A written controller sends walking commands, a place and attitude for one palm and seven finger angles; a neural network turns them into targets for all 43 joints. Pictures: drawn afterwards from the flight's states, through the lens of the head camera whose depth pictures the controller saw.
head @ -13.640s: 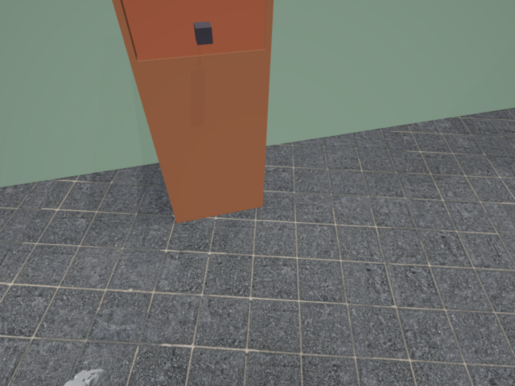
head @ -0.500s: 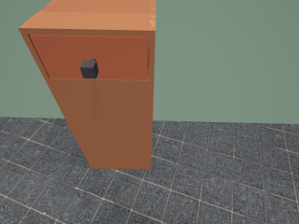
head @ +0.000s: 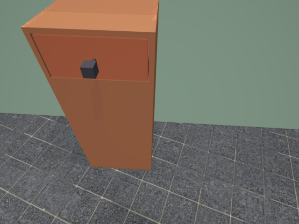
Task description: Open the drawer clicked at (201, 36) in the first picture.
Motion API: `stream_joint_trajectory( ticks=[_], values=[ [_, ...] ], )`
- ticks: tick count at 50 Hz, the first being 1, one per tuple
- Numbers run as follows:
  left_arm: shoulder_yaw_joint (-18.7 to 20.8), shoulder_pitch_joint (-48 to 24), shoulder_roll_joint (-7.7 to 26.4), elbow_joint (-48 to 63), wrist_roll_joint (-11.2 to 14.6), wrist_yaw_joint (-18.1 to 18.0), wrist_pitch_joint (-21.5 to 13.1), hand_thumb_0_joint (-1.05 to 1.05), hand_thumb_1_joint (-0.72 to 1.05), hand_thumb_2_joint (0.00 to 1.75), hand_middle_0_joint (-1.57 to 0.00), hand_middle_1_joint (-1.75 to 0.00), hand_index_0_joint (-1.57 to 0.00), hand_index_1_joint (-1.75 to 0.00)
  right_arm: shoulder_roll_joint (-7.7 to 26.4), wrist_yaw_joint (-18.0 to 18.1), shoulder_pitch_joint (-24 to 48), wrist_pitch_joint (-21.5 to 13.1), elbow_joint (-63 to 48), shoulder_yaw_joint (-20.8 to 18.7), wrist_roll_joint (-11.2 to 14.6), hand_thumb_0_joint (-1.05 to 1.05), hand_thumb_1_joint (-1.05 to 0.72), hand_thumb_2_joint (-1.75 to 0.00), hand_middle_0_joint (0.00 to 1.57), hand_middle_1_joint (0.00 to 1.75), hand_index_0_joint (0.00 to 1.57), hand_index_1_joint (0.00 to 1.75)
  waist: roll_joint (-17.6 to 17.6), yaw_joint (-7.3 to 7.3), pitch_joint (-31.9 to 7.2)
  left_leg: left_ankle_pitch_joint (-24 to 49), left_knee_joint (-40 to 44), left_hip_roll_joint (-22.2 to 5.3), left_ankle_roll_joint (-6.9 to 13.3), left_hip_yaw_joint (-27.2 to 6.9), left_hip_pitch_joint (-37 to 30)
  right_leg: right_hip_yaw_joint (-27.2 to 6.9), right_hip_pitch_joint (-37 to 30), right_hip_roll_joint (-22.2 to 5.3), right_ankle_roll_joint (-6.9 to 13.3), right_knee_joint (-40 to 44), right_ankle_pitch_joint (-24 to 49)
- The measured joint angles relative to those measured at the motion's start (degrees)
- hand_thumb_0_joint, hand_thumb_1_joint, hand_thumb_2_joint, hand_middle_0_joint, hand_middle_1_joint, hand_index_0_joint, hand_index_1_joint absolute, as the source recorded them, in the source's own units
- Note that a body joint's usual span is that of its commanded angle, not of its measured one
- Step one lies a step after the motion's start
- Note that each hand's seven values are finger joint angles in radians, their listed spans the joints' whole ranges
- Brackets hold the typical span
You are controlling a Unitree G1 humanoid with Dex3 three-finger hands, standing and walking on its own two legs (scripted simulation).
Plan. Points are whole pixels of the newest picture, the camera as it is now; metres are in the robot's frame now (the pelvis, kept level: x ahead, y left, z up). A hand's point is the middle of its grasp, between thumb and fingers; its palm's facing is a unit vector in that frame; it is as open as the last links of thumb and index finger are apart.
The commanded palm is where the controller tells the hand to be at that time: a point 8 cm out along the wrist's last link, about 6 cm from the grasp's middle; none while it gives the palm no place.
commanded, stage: shuffle to correct the standing spot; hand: left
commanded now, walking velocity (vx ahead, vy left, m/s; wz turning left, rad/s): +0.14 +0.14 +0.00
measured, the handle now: (91, 66) +0.58 +0.25 +0.12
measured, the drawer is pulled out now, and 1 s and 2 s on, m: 0.00 0.00 0.00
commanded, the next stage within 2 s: come to a stop and stand still in 0.18 s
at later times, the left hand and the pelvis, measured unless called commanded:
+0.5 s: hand out of the picture +0.08 +0.22 -0.18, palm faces +0.01 -0.98 -0.19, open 7.4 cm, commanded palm none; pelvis +0.07 +0.05 -0.01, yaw -2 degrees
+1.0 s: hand out of the picture +0.10 +0.20 -0.19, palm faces +0.04 -0.98 -0.21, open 7.3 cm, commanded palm none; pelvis +0.08 +0.03 -0.01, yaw +0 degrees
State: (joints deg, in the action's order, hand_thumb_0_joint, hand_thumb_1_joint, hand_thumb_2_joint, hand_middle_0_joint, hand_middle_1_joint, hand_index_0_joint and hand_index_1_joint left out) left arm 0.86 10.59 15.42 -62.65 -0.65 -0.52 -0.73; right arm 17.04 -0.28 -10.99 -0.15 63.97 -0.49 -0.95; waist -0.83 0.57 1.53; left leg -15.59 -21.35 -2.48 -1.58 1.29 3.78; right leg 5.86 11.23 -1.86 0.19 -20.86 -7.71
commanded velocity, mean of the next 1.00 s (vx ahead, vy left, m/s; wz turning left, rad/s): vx -0.02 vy -0.01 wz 0.00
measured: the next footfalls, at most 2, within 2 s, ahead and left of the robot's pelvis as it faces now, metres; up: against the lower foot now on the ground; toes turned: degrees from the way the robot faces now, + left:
left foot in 1.00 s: +0.13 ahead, +0.16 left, +0.00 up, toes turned +3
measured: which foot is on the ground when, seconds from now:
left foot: down 0.00-0.80, up 0.82-0.98, down 1.00-1.00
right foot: down 0.00-1.00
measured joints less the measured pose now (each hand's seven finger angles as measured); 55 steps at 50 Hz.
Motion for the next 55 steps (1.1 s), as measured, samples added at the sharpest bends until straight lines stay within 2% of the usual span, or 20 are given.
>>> stream_joint_trajectory(
  ticks=[7, 12, 15, 18, 20, 23, 27, 31, 34, 36, 39, 40, 42, 44, 47, 50, 51, 55],
  values=[
    [0.6, 2.9, -2.3, 0.4, -0.3, -0.1, 0.9, 0.00, 0.90, 0.90, -0.20, -0.30, -0.20, -0.30, -2.0, 0.0, -4.4, 0.7, 0.2, 0.2, -0.3, 0.00, -0.91, -0.90, 0.20, 0.30, 0.20, 0.30, 0.0, 0.48, -1.8, -3.1, -3.9, -0.3, 0.8, -0.1, 1.7, 0.0, 0.3, 0.2, -0.7, -0.9, -1.4],
    [1.1, 5.6, -3.7, 0.3, -0.3, 0.0, 1.6, 0.00, 0.90, 0.90, -0.21, -0.30, -0.20, -0.30, -4.8, 0.2, -8.4, 0.1, 0.2, 0.4, -0.3, 0.00, -0.91, -0.90, 0.20, 0.30, 0.20, 0.30, 1.7, 0.42, -2.2, -5.1, -5.1, 1.3, 2.3, 1.1, 1.4, -1.3, 1.4, -1.4, -1.8, -4.1, -3.9],
    [1.0, 7.1, -4.4, 0.1, -0.6, 0.1, 2.1, 0.00, 0.90, 0.90, -0.20, -0.30, -0.20, -0.30, -6.5, 0.5, -11.0, -0.3, 0.3, 0.5, -0.2, 0.00, -0.91, -0.90, 0.20, 0.30, 0.20, 0.30, 2.3, 0.08, -2.1, -6.3, -5.1, 2.3, 3.3, 2.0, 0.3, -1.8, 2.6, -2.4, -0.6, -8.5, -7.5],
    [0.8, 7.8, -5.2, -0.1, -0.6, -0.1, 2.1, 0.01, 0.90, 0.90, -0.20, -0.30, -0.20, -0.30, -8.1, 1.3, -12.9, -0.9, 0.8, 0.7, -0.2, 0.00, -0.91, -0.90, 0.20, 0.30, 0.20, 0.30, 2.3, -0.39, -1.4, -7.2, -4.4, 3.1, 4.0, 3.1, -1.4, -1.2, 3.6, -2.3, 0.1, -12.8, -11.5],
    [0.7, 7.4, -5.6, -0.1, -0.2, -0.4, 1.8, 0.01, 0.91, 0.90, -0.20, -0.30, -0.20, -0.30, -9.3, 2.0, -13.8, -1.3, 1.3, 1.0, 0.1, 0.00, -0.91, -0.90, 0.20, 0.30, 0.20, 0.30, 2.4, -1.01, -0.5, -7.8, -4.3, 3.7, 3.9, 3.4, -2.4, -1.0, 2.8, -1.9, 0.4, -11.2, -8.6],
    [0.5, 6.1, -6.9, -0.1, 0.4, -1.0, 0.9, 0.01, 0.91, 0.90, -0.20, -0.30, -0.20, -0.30, -10.3, 2.8, -13.7, -1.0, 2.6, 0.9, 0.8, 0.00, -0.91, -0.90, 0.20, 0.30, 0.21, 0.30, 0.4, -1.38, 0.8, -8.0, -6.3, 2.9, 3.1, 2.8, -2.4, -0.4, 0.7, -1.2, -1.2, -9.3, -8.5],
    [0.8, 5.1, -7.2, 1.0, 0.7, -2.0, 1.0, 0.01, 0.92, 0.90, -0.20, -0.30, -0.20, -0.30, -11.4, 3.3, -11.6, -0.5, 2.2, 0.1, 1.2, 0.00, -0.91, -0.90, 0.20, 0.30, 0.21, 0.30, -0.3, -1.56, 1.3, -5.1, -6.6, 2.8, 1.9, 3.2, -1.9, -0.5, 1.2, -1.2, -0.8, -9.4, -6.4],
    [1.4, 4.1, -7.0, 2.9, 0.2, -2.2, 2.3, 0.01, 0.92, 0.90, -0.20, -0.30, -0.20, -0.30, -11.8, 3.6, -9.1, -0.7, 0.4, -0.8, 0.8, 0.00, -0.91, -0.90, 0.20, 0.30, 0.21, 0.30, -0.7, -1.60, 1.9, -4.3, -5.2, 2.3, 2.6, 3.4, -1.9, -0.4, 3.5, -0.9, -0.4, -12.2, -4.2],
    [2.0, 3.2, -6.3, 4.6, -0.1, -2.0, 2.9, 0.01, 0.91, 0.90, -0.20, -0.30, -0.20, -0.30, -11.6, 3.6, -7.9, -0.8, -0.9, -1.4, 0.2, 0.00, -0.90, -0.90, 0.20, 0.30, 0.21, 0.30, -0.8, -1.72, 2.1, -7.2, -4.0, 2.0, 3.6, 2.7, -2.0, -1.1, 4.8, -0.1, 0.1, -14.0, -8.2],
    [2.4, 2.4, -5.7, 5.4, -0.2, -1.8, 3.1, 0.00, 0.91, 0.90, -0.20, -0.30, -0.20, -0.30, -11.5, 3.7, -6.9, -0.6, -1.2, -1.6, 0.0, 0.00, -0.90, -0.90, 0.20, 0.30, 0.21, 0.30, 0.1, -1.41, 2.7, -9.6, -4.3, 2.2, 3.4, 2.6, -1.9, -1.7, 5.0, 0.0, 0.4, -13.7, -9.9],
    [2.5, 1.3, -6.0, 5.5, -0.3, -1.8, 2.3, 0.00, 0.91, 0.90, -0.20, -0.30, -0.20, -0.30, -10.3, 3.5, -5.4, 0.1, -1.1, -2.1, 0.4, 0.00, -0.91, -0.90, 0.20, 0.30, 0.21, 0.30, -0.8, -0.55, 3.8, -9.9, -9.6, 1.0, 2.3, 2.3, -0.1, -1.2, 2.9, 1.0, -0.4, -11.3, -10.8],
    [2.3, 1.4, -6.1, 5.6, -0.3, -1.8, 1.8, 0.00, 0.91, 0.90, -0.20, -0.30, -0.20, -0.30, -9.9, 3.5, -5.0, 0.3, -1.3, -2.4, 0.6, 0.00, -0.91, -0.90, 0.20, 0.30, 0.21, 0.30, -0.7, -0.47, 3.8, -6.5, -13.8, 0.8, 1.9, 2.3, 2.1, -1.0, 2.4, 0.9, -0.1, -10.7, -10.0],
    [1.9, 2.1, -6.2, 5.6, -0.4, -1.9, 0.5, 0.00, 0.91, 0.90, -0.20, -0.30, -0.20, -0.30, -9.1, 3.3, -4.1, 1.0, -1.8, -2.7, 1.2, 0.00, -0.91, -0.90, 0.20, 0.30, 0.21, 0.30, 0.4, 0.04, 3.4, -11.1, -23.8, 2.0, 1.4, 1.3, 6.9, -1.2, 1.5, 0.0, 0.7, -9.8, -10.1],
    [1.4, 2.8, -6.5, 5.2, -0.7, -2.1, 0.5, 0.00, 0.91, 0.90, -0.20, -0.30, -0.20, -0.30, -8.1, 3.1, -2.7, 1.5, -2.3, -3.1, 1.2, 0.00, -0.91, -0.90, 0.20, 0.30, 0.21, 0.30, 0.9, 0.32, 3.0, -14.5, -27.7, 2.1, 1.3, 0.4, 10.0, -1.3, 0.5, -0.4, 0.9, -8.7, -9.9],
    [0.8, 3.5, -6.7, 4.4, -0.9, -2.0, 1.0, 0.00, 0.92, 0.90, -0.20, -0.30, -0.20, -0.30, -6.7, 2.6, -0.4, 1.2, -3.4, -3.2, 1.1, 0.00, -0.91, -0.90, 0.20, 0.30, 0.20, 0.30, 0.6, -0.06, 3.2, -12.2, -22.8, 0.7, 0.8, 0.4, 12.0, -0.8, -0.5, -0.3, 0.7, -8.0, -9.5],
    [0.5, 4.2, -6.6, 3.7, -0.4, -1.5, 1.2, 0.00, 0.92, 0.90, -0.21, -0.30, -0.20, -0.30, -5.7, 2.2, 1.0, 0.4, -4.2, -2.8, 0.9, 0.00, -0.91, -0.90, 0.20, 0.30, 0.20, 0.30, -0.3, -0.22, 3.4, -1.3, -11.7, -0.7, 0.5, 0.7, 10.6, -0.1, -0.5, 0.5, 0.3, -10.0, -10.5],
    [0.5, 4.3, -6.4, 3.4, -0.2, -1.3, 1.4, 0.00, 0.92, 0.90, -0.21, -0.30, -0.20, -0.30, -5.8, 2.1, 1.3, 0.0, -4.0, -2.7, 0.8, 0.00, -0.91, -0.90, 0.20, 0.30, 0.20, 0.30, 0.0, -0.07, 3.5, 0.4, -10.9, -0.8, 0.6, 0.9, 10.1, -0.3, -0.6, 0.5, 0.0, -11.0, -11.2],
    [0.6, 5.4, -5.6, 2.0, -0.2, -1.3, 1.6, 0.01, 0.91, 0.90, -0.20, -0.30, -0.20, -0.30, -6.9, 1.5, 1.3, 0.1, -2.6, -1.4, 0.5, 0.00, -0.91, -0.90, 0.20, 0.30, 0.20, 0.30, 1.9, 1.13, 1.7, -0.1, -9.0, -0.5, 0.8, 2.0, 8.1, -1.2, -2.7, 0.3, -0.6, -7.8, -9.3]
  ],
)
